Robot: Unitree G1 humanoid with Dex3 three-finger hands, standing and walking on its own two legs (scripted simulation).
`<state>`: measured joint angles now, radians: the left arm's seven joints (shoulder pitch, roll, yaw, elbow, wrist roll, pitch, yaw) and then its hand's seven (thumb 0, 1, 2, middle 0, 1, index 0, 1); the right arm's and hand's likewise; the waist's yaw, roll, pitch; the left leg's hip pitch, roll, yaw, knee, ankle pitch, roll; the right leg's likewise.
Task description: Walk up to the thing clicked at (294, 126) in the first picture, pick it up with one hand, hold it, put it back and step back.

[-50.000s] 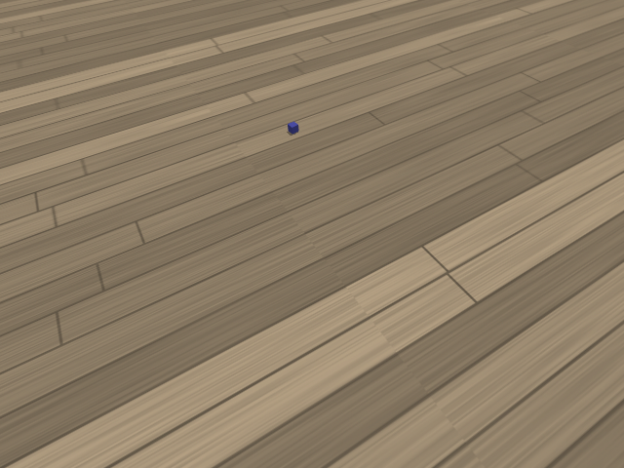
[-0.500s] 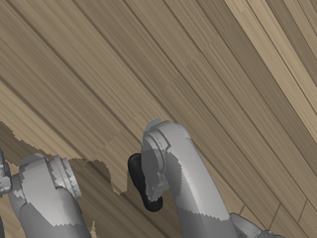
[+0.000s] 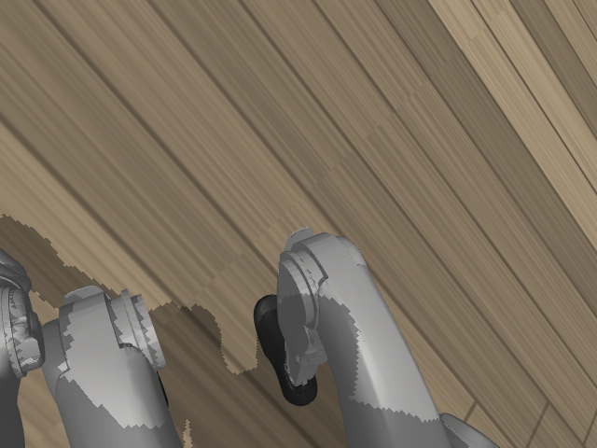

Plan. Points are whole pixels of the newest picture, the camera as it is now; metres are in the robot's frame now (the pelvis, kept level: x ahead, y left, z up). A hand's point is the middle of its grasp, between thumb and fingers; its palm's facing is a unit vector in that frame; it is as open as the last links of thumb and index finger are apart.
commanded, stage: settle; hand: left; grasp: from above
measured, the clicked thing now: out of the picture +0.33 +0.34 -0.30
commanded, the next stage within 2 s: lift in 0.44 s
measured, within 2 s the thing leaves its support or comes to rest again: neither
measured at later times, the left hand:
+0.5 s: hand out of the picture +0.38 +0.32 -0.17, palm faces -0.29 -0.32 -0.90, open 4.2 cm
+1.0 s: hand out of the picture +0.36 +0.32 -0.07, palm faces -0.27 -0.31 -0.91, open 4.4 cm
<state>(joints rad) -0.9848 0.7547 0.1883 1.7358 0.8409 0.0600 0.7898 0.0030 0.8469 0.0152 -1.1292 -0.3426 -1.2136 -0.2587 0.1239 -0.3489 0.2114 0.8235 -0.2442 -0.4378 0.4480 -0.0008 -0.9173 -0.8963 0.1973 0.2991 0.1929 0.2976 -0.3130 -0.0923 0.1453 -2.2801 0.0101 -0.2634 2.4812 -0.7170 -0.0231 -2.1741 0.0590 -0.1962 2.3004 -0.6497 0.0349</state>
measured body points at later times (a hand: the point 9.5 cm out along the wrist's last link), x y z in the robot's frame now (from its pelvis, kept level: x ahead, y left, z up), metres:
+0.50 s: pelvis +0.00 -0.01 +0.01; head +0.22 +0.06 +0.40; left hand +0.39 +0.33 -0.12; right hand +0.06 -0.27 -0.09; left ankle +0.07 +0.13 -0.29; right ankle +0.12 -0.11 -0.29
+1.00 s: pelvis +0.00 -0.01 +0.07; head +0.19 +0.03 +0.48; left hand +0.37 +0.33 -0.01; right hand +0.12 -0.26 -0.07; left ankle +0.07 +0.13 -0.29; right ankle +0.12 -0.11 -0.29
